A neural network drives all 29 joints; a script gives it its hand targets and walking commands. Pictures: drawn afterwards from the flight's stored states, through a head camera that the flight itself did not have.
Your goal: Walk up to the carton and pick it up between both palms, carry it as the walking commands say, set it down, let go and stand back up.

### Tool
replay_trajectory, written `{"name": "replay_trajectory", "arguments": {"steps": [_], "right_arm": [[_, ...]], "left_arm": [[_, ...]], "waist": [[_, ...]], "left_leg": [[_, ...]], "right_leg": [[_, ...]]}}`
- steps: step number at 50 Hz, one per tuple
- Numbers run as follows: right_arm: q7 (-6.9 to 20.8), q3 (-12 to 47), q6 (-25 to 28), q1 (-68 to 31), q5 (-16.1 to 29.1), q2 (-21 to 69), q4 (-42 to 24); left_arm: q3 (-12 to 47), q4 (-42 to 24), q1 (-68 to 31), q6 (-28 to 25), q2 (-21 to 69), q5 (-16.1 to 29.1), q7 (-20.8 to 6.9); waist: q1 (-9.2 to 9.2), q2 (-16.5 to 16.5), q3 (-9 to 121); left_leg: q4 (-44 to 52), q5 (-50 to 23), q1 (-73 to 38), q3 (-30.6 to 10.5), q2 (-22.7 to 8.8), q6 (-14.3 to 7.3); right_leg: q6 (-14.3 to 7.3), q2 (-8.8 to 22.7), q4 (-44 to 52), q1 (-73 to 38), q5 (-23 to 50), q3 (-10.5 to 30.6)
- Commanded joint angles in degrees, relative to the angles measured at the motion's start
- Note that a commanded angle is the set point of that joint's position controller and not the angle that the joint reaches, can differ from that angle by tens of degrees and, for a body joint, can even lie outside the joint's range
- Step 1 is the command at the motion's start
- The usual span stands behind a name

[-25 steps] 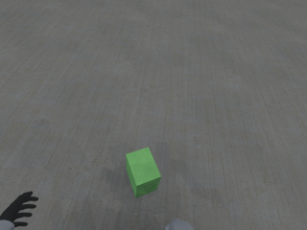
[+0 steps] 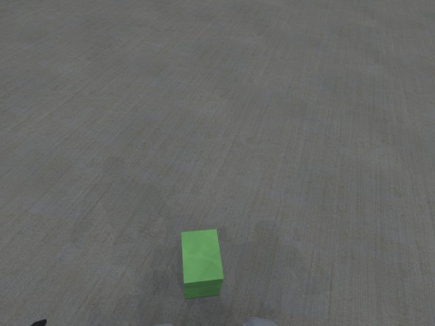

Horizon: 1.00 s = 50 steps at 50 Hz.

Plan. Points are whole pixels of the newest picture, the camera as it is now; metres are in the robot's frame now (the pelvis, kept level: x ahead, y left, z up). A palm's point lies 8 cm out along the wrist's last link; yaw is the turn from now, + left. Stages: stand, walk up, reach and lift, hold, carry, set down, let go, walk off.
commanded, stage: walk up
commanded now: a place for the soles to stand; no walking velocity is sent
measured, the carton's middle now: (200, 265) +0.45 +0.03 -0.63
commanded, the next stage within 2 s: reach and lift in 1.30 s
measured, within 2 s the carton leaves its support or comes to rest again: neither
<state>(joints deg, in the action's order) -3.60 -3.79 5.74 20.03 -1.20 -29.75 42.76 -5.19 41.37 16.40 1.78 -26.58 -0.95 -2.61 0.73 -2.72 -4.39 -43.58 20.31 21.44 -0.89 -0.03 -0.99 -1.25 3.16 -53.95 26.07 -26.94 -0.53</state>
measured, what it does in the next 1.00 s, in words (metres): steps on the spot: right foot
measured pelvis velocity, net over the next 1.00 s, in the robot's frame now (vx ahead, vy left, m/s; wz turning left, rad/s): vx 0.02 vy -0.04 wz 0.21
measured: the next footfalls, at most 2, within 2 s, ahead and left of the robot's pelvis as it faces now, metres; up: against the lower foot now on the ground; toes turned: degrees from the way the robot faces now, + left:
right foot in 0.06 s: +0.10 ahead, -0.17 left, +0.00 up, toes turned +16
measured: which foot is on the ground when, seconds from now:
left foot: down 0.00-1.00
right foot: up 0.00-0.04, down 0.06-1.00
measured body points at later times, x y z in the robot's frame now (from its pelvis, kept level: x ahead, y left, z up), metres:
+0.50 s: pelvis +0.02 -0.04 +0.00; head +0.04 -0.05 +0.45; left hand +0.09 +0.32 -0.08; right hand +0.19 -0.36 -0.10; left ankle +0.02 +0.09 -0.71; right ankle +0.06 -0.17 -0.71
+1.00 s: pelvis +0.02 -0.04 +0.02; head +0.04 -0.03 +0.47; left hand +0.06 +0.32 -0.08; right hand +0.23 -0.33 -0.07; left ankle +0.02 +0.09 -0.71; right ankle +0.06 -0.17 -0.71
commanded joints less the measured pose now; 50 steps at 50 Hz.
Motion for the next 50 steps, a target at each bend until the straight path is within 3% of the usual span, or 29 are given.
{"name": "replay_trajectory", "arguments": {"steps": [1, 2, 3, 4, 5, 6, 7, 9, 11, 12, 13, 14, 15, 16, 18, 19, 21, 23, 25, 26, 28, 30, 33, 41, 50], "right_arm": [[0.99, -2.13, -0.94, -1.28, -0.12, -10.74, -3.46], [1.21, -1.64, -1.60, -1.81, 0.16, -9.30, -4.13], [1.38, -0.93, -2.16, -1.44, 0.66, -6.86, -4.80], [1.39, -0.61, -2.65, -1.05, 1.20, -5.01, -5.25], [0.99, -1.89, -3.48, -3.77, 1.45, -8.73, -4.44], [1.11, -2.11, -3.72, -2.92, 1.47, -9.31, -3.46], [1.41, -2.16, -3.66, -1.92, 1.39, -8.80, -2.43], [2.14, -2.23, -3.45, -0.96, 1.01, -7.86, -0.43], [2.77, -2.11, -3.26, -0.51, 0.41, -6.58, 1.14], [2.80, -2.34, -3.03, -1.40, -0.11, -7.16, 1.36], [2.82, -2.69, -2.75, -3.47, -0.43, -9.28, 1.00], [2.99, -2.37, -2.61, -6.48, 0.00, -10.40, 0.37], [3.04, -1.88, -2.69, -7.58, 0.46, -9.70, 0.54], [3.06, -1.14, -2.97, -8.76, 0.90, -8.84, 0.95], [3.23, -0.92, -3.66, -9.50, 1.25, -8.25, 2.14], [3.30, -0.85, -4.05, -9.03, 1.20, -7.61, 3.11], [3.57, -0.81, -4.36, -8.14, 1.02, -7.09, 4.37], [4.03, -0.78, -4.32, -7.25, 0.54, -6.85, 5.60], [4.31, -0.95, -4.16, -9.95, 0.44, -8.58, 5.93], [4.28, -0.76, -4.06, -11.03, 0.56, -8.99, 5.91], [4.00, -0.20, -4.11, -13.07, 0.64, -9.35, 6.49], [3.90, 0.33, -4.29, -15.51, 0.61, -8.44, 7.19], [4.29, 0.67, -4.53, -15.08, 0.60, -7.29, 9.52], [4.69, 1.04, -4.80, -17.54, 0.86, -6.89, 12.40], [4.88, 1.06, -5.64, -19.24, 1.01, -6.22, 12.87]], "left_arm": [[-2.24, -0.23, 4.57, -2.00, -7.32, 0.68, 1.10], [-2.36, 0.23, 4.35, -2.49, -8.18, 0.41, 1.54], [-2.36, -0.04, 3.25, -3.11, -10.00, -0.13, 1.90], [-2.90, -1.62, 0.84, -3.85, -14.93, -0.19, 2.22], [-3.43, -1.39, -0.40, -3.96, -17.60, 0.17, 1.94], [-3.12, -1.09, -2.33, -4.10, -17.28, 0.03, 2.20], [-2.69, -0.80, -4.23, -4.03, -16.07, 0.13, 2.49], [-2.04, -0.31, -5.60, -3.70, -15.30, -0.01, 2.50], [-1.11, 0.13, -6.35, -3.39, -13.60, 0.21, 2.40], [-0.44, 0.38, -5.56, -3.44, -12.14, 0.46, 2.38], [0.12, 0.41, -4.95, -3.72, -10.42, 0.66, 2.48], [0.45, 0.41, -6.30, -3.74, -9.51, 1.20, 2.81], [0.37, 1.38, -6.95, -3.63, -9.41, 1.39, 3.03], [0.23, 2.45, -7.22, -3.77, -9.79, 1.34, 3.12], [-0.39, 4.02, -7.30, -4.51, -13.18, 0.66, 3.28], [-0.59, 4.73, -6.66, -4.76, -14.34, 0.57, 3.34], [-0.29, 4.84, -8.06, -4.83, -14.42, 0.61, 3.37], [0.38, 4.99, -10.20, -4.43, -13.07, 0.63, 3.34], [1.09, 5.45, -11.41, -4.06, -10.89, 0.99, 3.48], [1.17, 5.95, -12.07, -3.84, -10.53, 1.34, 3.46], [1.39, 7.63, -11.71, -3.54, -9.61, 1.59, 3.30], [1.50, 9.40, -11.03, -3.78, -10.13, 1.22, 3.20], [1.50, 11.08, -12.88, -4.23, -11.59, 0.79, 3.13], [2.46, 14.51, -15.27, -4.02, -10.03, 1.18, 2.92], [2.36, 16.29, -15.79, -3.96, -10.05, 1.07, 3.01]], "waist": [[1.71, 13.17, 3.88], [1.97, 10.73, 3.48], [1.38, 4.09, 2.66], [0.81, -6.84, 3.60], [2.04, -6.90, 3.48], [1.11, -5.25, 2.21], [0.13, -5.25, 1.00], [0.14, -9.20, 1.39], [-0.98, -8.88, 3.45], [-1.15, -7.20, 4.30], [-0.43, -1.47, 6.12], [0.58, 4.13, 6.49], [0.66, 4.00, 7.79], [1.18, 2.31, 7.37], [0.60, -2.69, 6.20], [0.34, -3.18, 6.19], [-0.45, -3.22, 6.00], [-1.61, -2.85, 5.52], [-0.43, 2.34, 5.31], [-0.24, 4.26, 6.03], [0.67, 6.82, 6.45], [1.24, 6.02, 5.65], [-0.07, 3.49, 4.80], [0.14, 4.54, 6.16], [0.14, 4.31, 6.89]], "left_leg": [[5.75, -23.20, 5.84, -8.14, -8.06, -8.83], [2.54, -17.38, 7.74, -7.54, -6.24, -7.06], [-2.89, -12.50, 9.77, -5.93, -3.83, -5.02], [-11.91, -1.00, 12.04, -2.16, 2.40, -1.68], [-18.56, 12.89, 9.41, -3.94, 1.92, -0.75], [-19.03, 13.17, 9.43, -4.84, 0.43, -0.59], [-16.17, 12.08, 9.18, -3.48, -0.81, -0.56], [-8.15, 9.82, 5.44, 0.78, 0.25, -0.89], [2.88, 2.53, -3.48, 3.14, 2.01, -1.54], [6.70, -0.53, -6.00, 1.49, 1.78, -2.07], [7.08, -7.96, -6.75, -8.00, -3.19, -3.93], [8.39, -12.01, -2.69, -16.14, -7.84, -6.74], [9.30, -12.23, -1.14, -17.08, -8.79, -8.53], [8.17, -11.63, 1.33, -14.78, -7.18, -7.68], [0.72, -11.81, 3.26, -5.94, -1.79, -3.27], [-1.97, -11.36, 3.46, -2.84, -0.29, -2.06], [-1.92, -6.91, 1.20, -1.41, -0.50, -1.95], [3.58, -10.36, -3.27, -3.14, -1.37, -2.83], [8.99, -14.38, -1.78, -11.23, -4.95, -4.86], [12.06, -12.87, -0.37, -14.71, -6.24, -6.30], [15.54, -8.98, 2.17, -16.89, -7.37, -7.56], [15.09, -5.38, 3.46, -13.88, -5.50, -5.10], [13.14, -7.16, 1.50, -9.87, -3.22, -2.67], [18.14, -12.27, -2.39, -11.80, -4.41, -2.89], [19.19, -15.97, -4.84, -10.68, -3.88, -2.44]], "right_leg": [[-0.74, -2.31, 10.65, -10.12, 7.79, -4.14], [-1.54, -2.59, 14.35, -11.81, 10.14, -3.50], [-3.00, 2.41, 20.26, -10.96, 8.47, 4.12], [-8.01, 16.50, 29.80, -7.27, 4.23, 24.13], [-13.65, 21.61, 32.66, -3.08, 6.00, 29.31], [-14.25, 20.99, 30.96, -2.58, 6.43, 27.58], [-12.77, 18.39, 28.89, -2.92, 6.38, 23.10], [-10.10, 14.57, 25.89, -3.62, 11.04, 15.72], [-7.31, 11.77, 20.83, -1.43, 15.10, 8.77], [-5.47, 11.10, 17.93, -1.06, 16.73, 7.09], [-2.84, 9.12, 15.03, 0.23, 15.84, 5.09], [-0.65, 4.96, 12.44, -2.06, 9.45, 1.43], [-0.74, 2.72, 12.08, -5.37, 5.37, 0.37], [-1.47, 2.97, 15.71, -8.38, 5.60, 1.33], [-4.73, 9.69, 23.82, -9.93, 11.24, 7.18], [-7.19, 13.20, 25.13, -11.04, 14.58, 9.84], [-8.69, 15.73, 25.07, -9.42, 17.85, 9.29], [-5.96, 13.03, 22.92, -5.63, 13.60, 4.50], [-1.93, 7.02, 19.04, -6.21, 8.97, -0.74], [-0.93, 4.32, 17.45, -8.23, 6.86, -1.26], [-0.79, 1.91, 17.25, -11.90, 3.99, -1.60], [-1.83, 3.76, 22.80, -13.71, 4.41, 0.18], [-2.97, 7.87, 27.65, -13.08, 6.09, 2.29], [-1.02, 5.45, 29.33, -16.34, 9.36, -0.90], [-0.76, 6.00, 31.15, -18.40, 13.65, -1.43]]}}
